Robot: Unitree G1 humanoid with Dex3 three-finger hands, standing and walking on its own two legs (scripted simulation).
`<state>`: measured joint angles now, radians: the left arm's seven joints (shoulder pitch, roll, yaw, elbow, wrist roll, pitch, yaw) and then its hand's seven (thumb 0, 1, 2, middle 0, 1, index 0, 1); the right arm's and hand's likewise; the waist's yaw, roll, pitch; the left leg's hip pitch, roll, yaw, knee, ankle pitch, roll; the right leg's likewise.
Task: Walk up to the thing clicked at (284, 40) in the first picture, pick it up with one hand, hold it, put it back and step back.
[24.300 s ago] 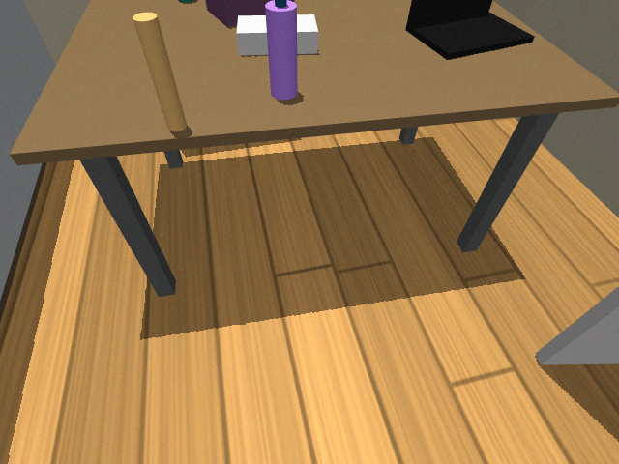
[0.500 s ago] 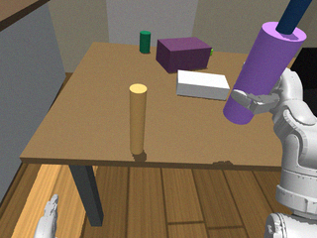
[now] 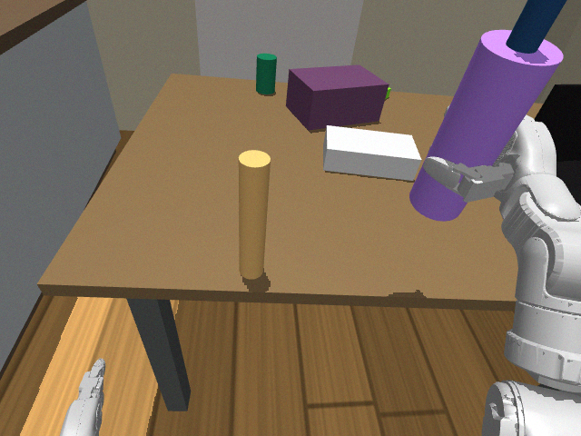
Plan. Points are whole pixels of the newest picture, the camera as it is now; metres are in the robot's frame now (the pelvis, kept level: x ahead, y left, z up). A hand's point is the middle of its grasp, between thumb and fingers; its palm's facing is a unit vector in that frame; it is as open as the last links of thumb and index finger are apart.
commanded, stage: hold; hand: right
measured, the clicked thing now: (485, 111) +0.33 -0.18 +0.33
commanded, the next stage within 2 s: crouch in 0.34 s
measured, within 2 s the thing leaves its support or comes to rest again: neither
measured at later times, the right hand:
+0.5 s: hand (458, 148) +0.35 -0.18 +0.28, palm faces +0.14 +0.99 -0.04, open 9.8 cm
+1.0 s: hand (416, 180) +0.41 -0.18 +0.19, palm faces +0.16 +0.99 -0.02, open 9.8 cm
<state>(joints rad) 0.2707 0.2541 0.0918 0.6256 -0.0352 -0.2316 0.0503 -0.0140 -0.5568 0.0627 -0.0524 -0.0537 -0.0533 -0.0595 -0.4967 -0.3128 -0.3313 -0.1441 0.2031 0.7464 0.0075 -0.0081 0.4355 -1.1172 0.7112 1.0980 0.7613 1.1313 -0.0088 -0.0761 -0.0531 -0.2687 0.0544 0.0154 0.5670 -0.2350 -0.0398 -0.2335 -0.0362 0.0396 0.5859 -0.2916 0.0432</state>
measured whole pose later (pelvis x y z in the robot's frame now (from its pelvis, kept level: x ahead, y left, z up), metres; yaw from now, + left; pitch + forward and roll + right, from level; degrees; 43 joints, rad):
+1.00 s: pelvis +0.00 +0.00 +0.00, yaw +1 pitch +0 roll +0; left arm 0.20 0.25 0.09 0.71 -0.01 -0.29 0.08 -0.01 -0.56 0.08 -0.05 -0.05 -0.05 -0.06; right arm -0.63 -0.33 -0.29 0.41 0.14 0.45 0.01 -0.01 0.44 -1.12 0.71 1.09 0.77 1.12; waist 0.04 -0.03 -0.04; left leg -0.36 0.05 0.00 0.60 -0.23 -0.04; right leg -0.32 -0.04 0.03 0.63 -0.30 0.04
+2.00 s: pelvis +0.02 -0.01 -0.01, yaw +2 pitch +6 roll +1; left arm 0.26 0.23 0.05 0.50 -0.01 -0.17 0.07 -0.01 -0.56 0.07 -0.06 -0.05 -0.05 -0.06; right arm -0.71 -0.40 -0.37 0.85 0.13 -0.05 0.10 -0.01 0.44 -1.12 0.72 1.09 0.77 1.12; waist 0.09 -0.01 -0.06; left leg -0.48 0.04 -0.02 0.63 -0.26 -0.05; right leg -0.44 -0.05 0.01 0.68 -0.35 0.03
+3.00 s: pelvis +0.01 -0.01 -0.04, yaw +2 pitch +13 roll +1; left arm 0.31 0.23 0.03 0.31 0.02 -0.13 0.04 -0.01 -0.54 0.05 -0.05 -0.05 -0.06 -0.05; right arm -0.78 -0.48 -0.43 1.06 0.09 -0.27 0.12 -0.01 0.44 -1.11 0.74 1.07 0.78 1.10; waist 0.15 0.01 -0.09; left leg -0.74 0.03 -0.02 0.82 -0.32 -0.05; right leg -0.71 -0.06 0.03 0.89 -0.41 0.03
